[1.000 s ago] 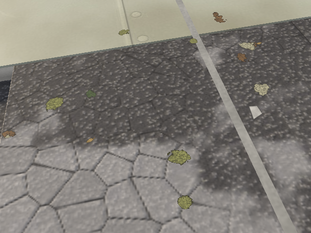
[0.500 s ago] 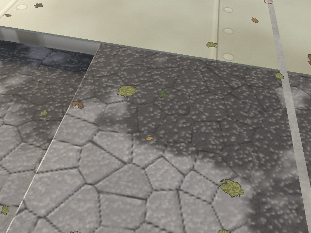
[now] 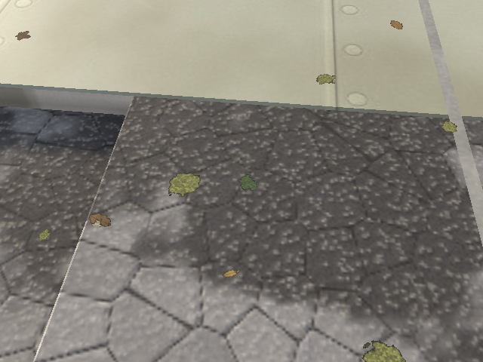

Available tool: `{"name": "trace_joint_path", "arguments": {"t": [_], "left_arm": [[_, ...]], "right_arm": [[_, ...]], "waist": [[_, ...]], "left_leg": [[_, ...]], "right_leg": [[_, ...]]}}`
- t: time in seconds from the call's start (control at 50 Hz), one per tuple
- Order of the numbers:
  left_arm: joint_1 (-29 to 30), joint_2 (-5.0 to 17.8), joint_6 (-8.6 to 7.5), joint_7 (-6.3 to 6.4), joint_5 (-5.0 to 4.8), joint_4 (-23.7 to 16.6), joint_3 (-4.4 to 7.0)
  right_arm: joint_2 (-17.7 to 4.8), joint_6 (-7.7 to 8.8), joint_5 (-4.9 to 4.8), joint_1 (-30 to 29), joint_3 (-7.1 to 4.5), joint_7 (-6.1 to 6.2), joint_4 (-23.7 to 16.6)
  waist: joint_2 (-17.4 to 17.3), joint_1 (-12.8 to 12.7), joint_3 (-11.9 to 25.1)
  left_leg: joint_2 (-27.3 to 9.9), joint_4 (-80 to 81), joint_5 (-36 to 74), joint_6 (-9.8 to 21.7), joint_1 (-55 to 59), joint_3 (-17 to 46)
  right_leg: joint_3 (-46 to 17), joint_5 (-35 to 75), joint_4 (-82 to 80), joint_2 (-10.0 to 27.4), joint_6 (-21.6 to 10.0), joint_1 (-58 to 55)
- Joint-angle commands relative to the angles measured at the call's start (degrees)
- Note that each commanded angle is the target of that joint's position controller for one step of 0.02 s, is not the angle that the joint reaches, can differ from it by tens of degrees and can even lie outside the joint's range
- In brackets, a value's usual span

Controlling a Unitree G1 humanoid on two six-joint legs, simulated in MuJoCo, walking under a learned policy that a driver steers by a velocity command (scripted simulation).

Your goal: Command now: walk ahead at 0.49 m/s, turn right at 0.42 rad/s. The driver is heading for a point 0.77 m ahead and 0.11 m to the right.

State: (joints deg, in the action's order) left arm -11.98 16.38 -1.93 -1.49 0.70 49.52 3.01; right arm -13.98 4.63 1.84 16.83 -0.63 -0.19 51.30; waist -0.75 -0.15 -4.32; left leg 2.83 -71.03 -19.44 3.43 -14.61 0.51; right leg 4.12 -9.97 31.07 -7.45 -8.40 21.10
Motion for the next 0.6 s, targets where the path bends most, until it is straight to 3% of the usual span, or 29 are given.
{"name": "trace_joint_path", "arguments": {"t": [0.02,0.06,0.1,0.14,0.2,0.3,0.34,0.38,0.4,0.42,0.44,0.46,0.48,0.5,0.54,0.6], "left_arm": [[-4.5,4.9,-0.8,0.7,-0.25,-0.7,1.34],[-5.6,6.1,-1.75,0.82,-0.51,-0.2,1.56],[-7.0,7.7,-2.12,0.91,-0.67,0.0,2.02],[-9.0,7.9,-1.98,1.01,-0.82,0.2,2.18],[-12.7,7.9,-1.56,1.09,-0.97,0.6,2.44],[-16.6,8.2,-0.91,1.77,0.04,0.4,2.73],[-15.0,9.0,-0.87,2.26,0.35,-0.5,3.0],[-10.9,10.2,-1.16,2.24,0.45,-1.9,3.32],[-9.8,10.3,-1.63,1.66,-0.06,-2.1,3.24],[-10.0,6.9,-2.29,1.08,-0.88,-3.6,2.3],[-15.6,1.3,-2.21,1.19,-2.44,-5.5,1.1],[-16.4,6.1,-1.36,1.69,-0.38,-4.5,1.49],[-12.8,7.1,-0.82,1.47,0.39,-4.0,1.84],[-9.7,6.3,-0.63,0.91,0.51,-4.4,1.72],[-8.3,5.3,0.53,-0.31,1.33,-4.9,1.74],[-6.2,3.8,1.85,-1.38,1.31,-6.3,1.38]], "right_arm": [[-7.8,0.67,0.77,-1.3,-1.37,-0.27,-6.1],[-5.9,-1.23,1.36,-0.4,-0.83,-0.55,-6.5],[-5.3,-2.05,1.34,-3.3,-0.48,-0.67,-8.0],[-5.3,-2.2,1.21,-9.2,-0.34,-0.75,-10.3],[-5.1,-2.14,0.78,-15.4,-0.08,-1.0,-12.4],[-5.4,-1.37,0.11,-22.6,0.35,-1.25,-15.6],[-6.4,-0.86,-0.06,-21.4,0.17,-1.13,-15.9],[-8.9,-0.28,-0.32,-12.9,-0.83,-0.41,-13.6],[-10.7,0.42,-0.11,-5.3,-1.64,0.29,-11.6],[-14.5,0.91,1.06,3.6,-2.75,1.38,-11.0],[-19.1,0.09,2.08,5.0,-3.97,1.8,-11.3],[-16.1,-0.8,1.06,2.7,-4.06,1.42,-11.1],[-10.5,-0.92,0.62,-0.7,-2.87,1.13,-12.0],[-7.4,-0.77,0.52,-3.0,-2.14,0.82,-11.9],[-6.4,-0.18,0.31,-2.6,-1.84,0.84,-10.7],[-6.9,1.33,-0.68,-0.2,-2.3,0.21,-9.0]], "waist": [[-1.8,1.0,2.0],[-0.1,2.1,2.8],[0.8,1.7,2.1],[1.7,-0.1,0.6],[3.0,-3.2,1.3],[4.4,-6.1,2.3],[5.2,-4.7,2.6],[5.7,-0.2,5.5],[3.1,3.7,9.4],[-2.2,6.9,17.3],[-14.8,3.9,22.9],[-10.7,2.1,20.1],[-3.5,1.7,12.4],[-0.7,1.4,7.8],[-5.1,0.2,4.8],[-5.5,-0.6,4.7]], "left_leg": [[-6.5,-1.0,2.5,-1.3,-17.5,4.2],[-7.3,3.8,2.1,-3.2,-15.5,2.8],[-8.0,9.6,4.9,-4.9,-16.8,1.2],[-8.3,16.8,10.3,-6.4,-19.7,0.1],[-7.3,25.7,17.8,-7.0,-21.4,-0.3],[-4.3,33.9,17.7,-6.2,-22.2,-0.3],[-3.4,38.3,15.4,-5.0,-17.5,0.9],[-1.1,42.4,11.0,-3.2,-3.9,0.9],[-2.2,46.3,12.4,-1.6,6.7,1.5],[-13.1,47.7,2.2,1.2,20.0,11.7],[-28.5,52.1,-2.2,7.1,32.9,36.4],[-28.8,53.6,-7.6,9.0,28.4,43.7],[-25.9,54.5,-7.2,7.9,21.0,34.7],[-22.6,55.8,-0.4,6.6,14.9,25.8],[-18.3,57.9,10.2,4.5,9.2,14.9],[-17.9,59.4,20.9,5.0,8.4,8.2]], "right_leg": [[-28.0,5.4,-19.0,17.9,-9.7,-11.5],[-23.7,11.3,-19.7,15.7,-9.5,-8.4],[-21.3,11.7,-20.8,14.0,-9.1,-6.5],[-20.8,11.1,-21.7,12.6,-7.7,-6.8],[-20.7,14.7,-19.6,11.4,-4.7,-11.5],[-23.7,23.8,-14.0,12.5,-3.9,-19.9],[-25.7,25.3,-11.5,13.5,-2.8,-20.5],[-26.2,31.2,-5.3,12.6,-0.5,-17.1],[-23.9,31.4,4.2,9.6,0.9,-14.5],[-20.2,19.1,18.4,6.4,2.2,-8.0],[-12.4,-20.0,33.4,-2.1,4.0,9.7],[-11.2,-20.4,40.1,2.6,3.5,15.7],[-10.9,-14.7,41.3,5.3,3.7,16.3],[-10.1,-10.9,39.2,7.0,4.3,15.3],[-9.0,-8.9,36.6,9.2,5.2,13.1],[-8.1,-6.4,36.3,9.7,5.8,14.3]]}}
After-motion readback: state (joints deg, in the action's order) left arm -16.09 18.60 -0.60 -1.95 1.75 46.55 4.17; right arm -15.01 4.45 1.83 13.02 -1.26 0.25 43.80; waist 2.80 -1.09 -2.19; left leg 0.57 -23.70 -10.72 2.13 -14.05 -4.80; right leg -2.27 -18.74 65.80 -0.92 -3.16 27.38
